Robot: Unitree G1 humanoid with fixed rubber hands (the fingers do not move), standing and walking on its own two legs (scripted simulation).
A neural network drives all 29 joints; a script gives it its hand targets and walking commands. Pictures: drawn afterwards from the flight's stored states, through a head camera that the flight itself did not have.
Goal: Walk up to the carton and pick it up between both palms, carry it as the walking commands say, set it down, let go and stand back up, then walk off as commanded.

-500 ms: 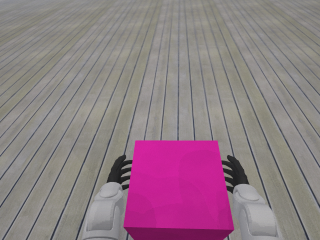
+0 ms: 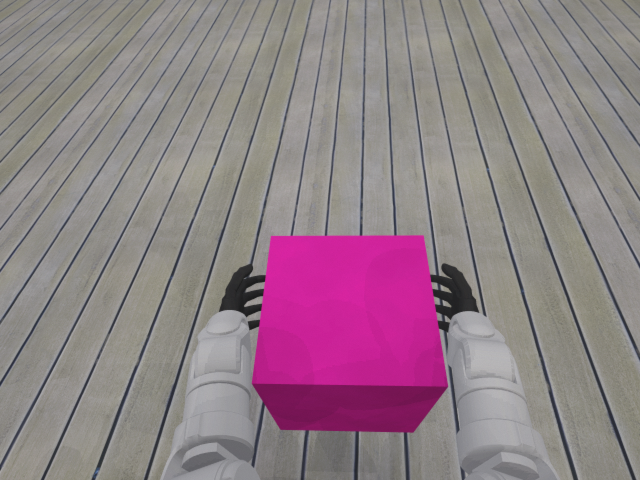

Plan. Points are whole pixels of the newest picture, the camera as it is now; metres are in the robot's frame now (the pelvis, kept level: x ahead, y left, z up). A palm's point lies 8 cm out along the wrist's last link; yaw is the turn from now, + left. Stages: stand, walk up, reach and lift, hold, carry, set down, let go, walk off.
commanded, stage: set down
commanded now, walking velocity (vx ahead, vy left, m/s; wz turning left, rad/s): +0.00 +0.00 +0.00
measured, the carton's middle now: (346, 340) +0.33 +0.01 -0.08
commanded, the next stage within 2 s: none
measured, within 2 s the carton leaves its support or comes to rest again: neither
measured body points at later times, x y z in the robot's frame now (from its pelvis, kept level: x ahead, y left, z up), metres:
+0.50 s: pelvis +0.00 +0.01 -0.04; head +0.16 +0.00 +0.38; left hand +0.37 +0.17 -0.11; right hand +0.37 -0.14 -0.11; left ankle +0.03 +0.12 -0.73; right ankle +0.06 -0.11 -0.73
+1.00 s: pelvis -0.01 +0.01 -0.12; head +0.19 +0.00 +0.29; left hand +0.40 +0.17 -0.19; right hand +0.40 -0.13 -0.19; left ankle +0.03 +0.12 -0.73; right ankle +0.06 -0.11 -0.73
